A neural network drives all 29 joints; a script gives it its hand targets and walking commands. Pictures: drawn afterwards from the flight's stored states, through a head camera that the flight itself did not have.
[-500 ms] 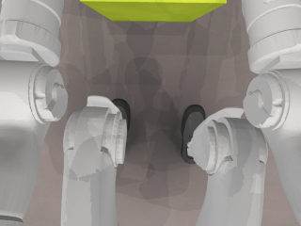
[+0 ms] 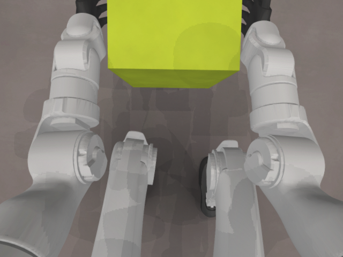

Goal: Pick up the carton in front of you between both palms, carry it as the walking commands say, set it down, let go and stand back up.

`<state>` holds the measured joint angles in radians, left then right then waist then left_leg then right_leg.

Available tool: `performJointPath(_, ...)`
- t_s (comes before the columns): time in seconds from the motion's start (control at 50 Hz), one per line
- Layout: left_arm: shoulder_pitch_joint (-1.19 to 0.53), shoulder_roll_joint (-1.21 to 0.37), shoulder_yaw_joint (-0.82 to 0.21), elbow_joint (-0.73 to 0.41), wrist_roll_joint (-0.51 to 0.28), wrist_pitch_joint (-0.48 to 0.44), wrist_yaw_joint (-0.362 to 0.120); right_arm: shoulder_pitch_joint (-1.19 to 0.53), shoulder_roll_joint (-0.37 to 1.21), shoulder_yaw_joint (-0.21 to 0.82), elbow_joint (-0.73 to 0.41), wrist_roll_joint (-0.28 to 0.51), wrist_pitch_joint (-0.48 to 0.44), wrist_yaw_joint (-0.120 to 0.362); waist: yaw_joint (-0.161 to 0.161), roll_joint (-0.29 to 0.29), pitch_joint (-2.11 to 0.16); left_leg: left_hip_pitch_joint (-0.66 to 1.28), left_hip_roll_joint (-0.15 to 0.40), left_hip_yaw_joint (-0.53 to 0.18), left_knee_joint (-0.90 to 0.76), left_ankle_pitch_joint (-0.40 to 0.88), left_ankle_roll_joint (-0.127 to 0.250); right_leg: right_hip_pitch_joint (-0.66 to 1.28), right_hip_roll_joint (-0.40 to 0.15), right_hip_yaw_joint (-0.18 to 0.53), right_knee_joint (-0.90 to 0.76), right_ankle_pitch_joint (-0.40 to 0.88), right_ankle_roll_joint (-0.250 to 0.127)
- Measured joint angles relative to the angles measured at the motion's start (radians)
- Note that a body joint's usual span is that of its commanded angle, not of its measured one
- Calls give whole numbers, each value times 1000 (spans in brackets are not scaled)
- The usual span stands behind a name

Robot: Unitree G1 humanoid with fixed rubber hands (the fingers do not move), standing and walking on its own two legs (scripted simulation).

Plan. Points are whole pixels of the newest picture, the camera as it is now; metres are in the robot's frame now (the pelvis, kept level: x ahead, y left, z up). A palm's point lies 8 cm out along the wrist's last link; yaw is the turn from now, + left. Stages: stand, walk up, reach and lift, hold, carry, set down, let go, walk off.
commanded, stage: reach and lift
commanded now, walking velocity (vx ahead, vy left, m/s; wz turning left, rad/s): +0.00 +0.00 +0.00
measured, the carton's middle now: (172, 34) +0.55 +0.05 -0.16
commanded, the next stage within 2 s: none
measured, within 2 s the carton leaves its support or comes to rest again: neither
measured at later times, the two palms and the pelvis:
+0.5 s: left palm out of the picture +0.48 +0.18 +0.06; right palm (321, 10) +0.50 -0.11 +0.06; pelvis +0.00 +0.00 +0.11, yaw +1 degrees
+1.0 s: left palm out of the picture +0.43 +0.17 +0.22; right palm out of the picture +0.45 -0.13 +0.23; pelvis +0.05 +0.00 +0.25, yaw +1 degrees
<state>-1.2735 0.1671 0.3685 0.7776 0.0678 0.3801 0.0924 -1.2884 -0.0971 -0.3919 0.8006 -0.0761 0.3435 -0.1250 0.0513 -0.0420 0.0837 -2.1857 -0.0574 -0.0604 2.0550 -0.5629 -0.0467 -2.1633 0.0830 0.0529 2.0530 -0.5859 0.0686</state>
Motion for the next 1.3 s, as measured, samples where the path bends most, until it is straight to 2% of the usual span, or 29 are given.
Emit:
performJointPath(0.12, 34, -51, 120, 51, 151, 10, -60, 40, 71, -135, 30, -163, 15, 42, -14, 16, -133, 49, -7, -6, -142, 58, 3, 52, -15, -4, -140, 51, -13)
performJointPath(0.24, 51, -96, 163, 16, 213, 21, -73, 72, 84, -161, -23, -193, 42, 71, -19, 20, -167, 95, -1, -9, -242, 98, 6, 96, -6, 0, -242, 96, -10)
performJointPath(0.44, 184, -139, 121, -138, 179, 66, -78, 192, 120, -103, -156, -155, 85, 76, -21, 11, -218, 209, 9, -1, -368, 103, 7, 203, -7, 11, -362, 105, -14)
performJointPath(0.6, 336, -179, 93, -176, 165, 63, -78, 348, 162, -74, -197, -148, 80, 76, -28, 18, -283, 384, 10, -6, -493, 93, 11, 380, -19, 9, -489, 94, -23)
performJointPath(0.96, 608, -259, 61, -203, 178, 23, -82, 630, 222, -36, -227, -160, 43, 96, -36, 23, -301, 877, 21, -2, -850, 144, 22, 868, -34, 20, -842, 147, -38)
performJointPath(1.3, 866, -308, -12, -294, 183, 58, -89, 890, 264, 42, -322, -171, 82, 109, -46, 31, -228, 1469, 32, -12, -1273, 248, 27, 1459, -52, 21, -1263, 250, -53)
